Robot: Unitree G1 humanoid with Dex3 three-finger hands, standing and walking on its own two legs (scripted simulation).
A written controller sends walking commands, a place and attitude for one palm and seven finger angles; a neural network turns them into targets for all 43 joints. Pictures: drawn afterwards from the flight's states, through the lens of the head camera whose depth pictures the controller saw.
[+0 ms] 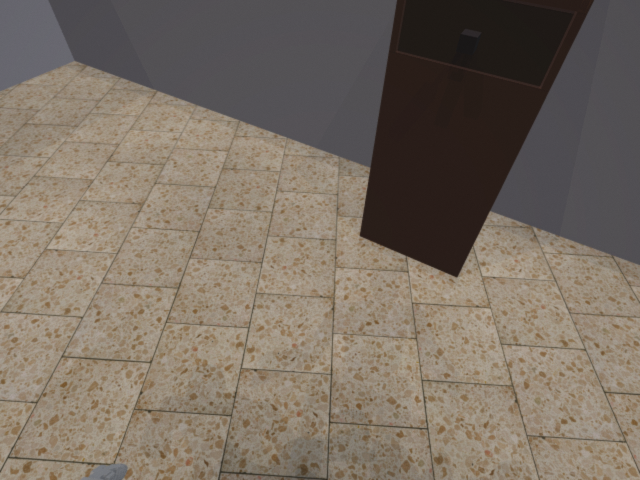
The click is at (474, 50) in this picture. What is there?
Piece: drawer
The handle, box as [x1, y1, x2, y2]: [456, 29, 481, 54]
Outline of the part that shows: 465,29 460,35 456,51 472,54 476,48 481,32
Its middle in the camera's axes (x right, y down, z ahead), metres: +0.37 -0.49 +0.96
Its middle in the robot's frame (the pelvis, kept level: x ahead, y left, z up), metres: +1.08 -0.31 +0.11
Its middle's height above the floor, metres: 0.88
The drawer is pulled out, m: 0.00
